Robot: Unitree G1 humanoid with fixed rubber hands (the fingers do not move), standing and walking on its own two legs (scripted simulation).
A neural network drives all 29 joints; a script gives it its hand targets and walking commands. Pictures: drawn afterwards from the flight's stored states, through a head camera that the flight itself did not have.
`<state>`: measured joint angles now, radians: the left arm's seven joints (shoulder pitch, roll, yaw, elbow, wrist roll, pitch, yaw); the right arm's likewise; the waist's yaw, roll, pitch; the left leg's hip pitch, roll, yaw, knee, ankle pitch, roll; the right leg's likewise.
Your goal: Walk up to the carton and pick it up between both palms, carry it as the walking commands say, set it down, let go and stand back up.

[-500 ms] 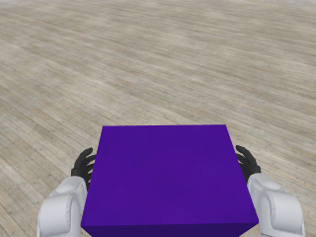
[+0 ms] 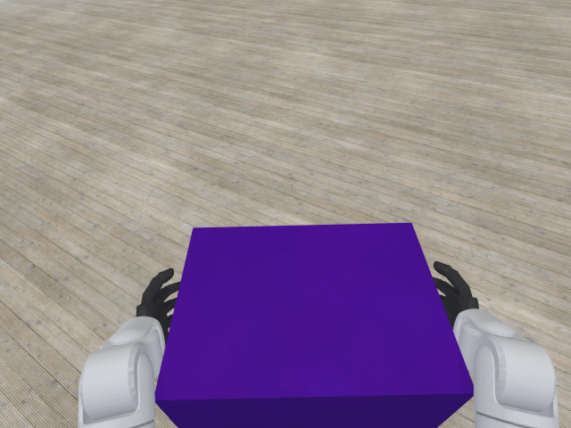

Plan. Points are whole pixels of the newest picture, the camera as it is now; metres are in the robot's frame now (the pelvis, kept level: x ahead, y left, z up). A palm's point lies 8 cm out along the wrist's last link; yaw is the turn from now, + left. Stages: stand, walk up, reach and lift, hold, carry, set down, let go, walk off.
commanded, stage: carry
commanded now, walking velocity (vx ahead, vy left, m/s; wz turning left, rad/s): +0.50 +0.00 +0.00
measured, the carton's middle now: (304, 349) +0.25 -0.01 -0.01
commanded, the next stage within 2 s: none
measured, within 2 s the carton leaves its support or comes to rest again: neither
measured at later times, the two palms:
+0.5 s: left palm (186, 180) +0.55 +0.20 +0.07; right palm (393, 179) +0.52 -0.18 +0.08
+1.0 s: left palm (189, 159) +0.60 +0.20 +0.09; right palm (384, 152) +0.60 -0.18 +0.08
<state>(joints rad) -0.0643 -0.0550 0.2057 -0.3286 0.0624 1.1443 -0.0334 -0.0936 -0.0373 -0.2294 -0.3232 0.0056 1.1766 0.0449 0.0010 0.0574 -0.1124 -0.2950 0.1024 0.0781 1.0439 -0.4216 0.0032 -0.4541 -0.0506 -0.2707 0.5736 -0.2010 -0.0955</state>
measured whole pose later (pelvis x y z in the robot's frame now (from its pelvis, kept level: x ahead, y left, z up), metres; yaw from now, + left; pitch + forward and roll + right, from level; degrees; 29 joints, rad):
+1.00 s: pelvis +0.35 +0.01 +0.01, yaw -1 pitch +5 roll +0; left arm -0.06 -0.01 0.22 -0.38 0.02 1.14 -0.03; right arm -0.08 0.02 -0.22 -0.36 -0.03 1.14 0.05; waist 0.02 0.01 -0.10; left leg -0.34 0.06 0.19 0.58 -0.31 0.03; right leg -0.38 -0.07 -0.18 0.56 -0.26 -0.01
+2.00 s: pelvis +0.13 +0.03 +0.02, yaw -1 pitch +4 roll -3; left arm -0.04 0.02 0.20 -0.40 0.01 1.14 -0.04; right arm -0.04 0.05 -0.22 -0.40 -0.04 1.14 0.05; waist 0.02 0.03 -0.10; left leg -0.37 0.07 0.06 0.50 -0.20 0.02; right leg -0.45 0.00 -0.07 0.90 -0.46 0.06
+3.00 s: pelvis -0.20 +0.03 +0.01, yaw -2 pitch +3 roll +3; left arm 0.00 -0.06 0.23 -0.45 0.05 1.15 -0.04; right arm -0.07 -0.01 -0.20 -0.39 0.00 1.16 0.05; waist -0.03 0.00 -0.08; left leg -0.45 -0.03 0.01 0.93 -0.45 -0.04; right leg -0.37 -0.06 -0.04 0.53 -0.21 -0.03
